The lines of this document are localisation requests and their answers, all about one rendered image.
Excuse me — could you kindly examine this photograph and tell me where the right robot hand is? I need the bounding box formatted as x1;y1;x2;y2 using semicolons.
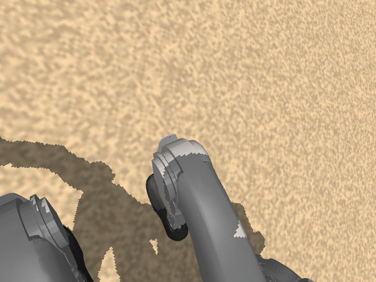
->
256;254;301;282

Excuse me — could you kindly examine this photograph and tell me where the left robot foot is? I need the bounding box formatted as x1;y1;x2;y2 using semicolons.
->
63;226;94;282

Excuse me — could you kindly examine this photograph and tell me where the right robot foot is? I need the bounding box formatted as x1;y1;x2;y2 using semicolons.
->
146;174;188;241

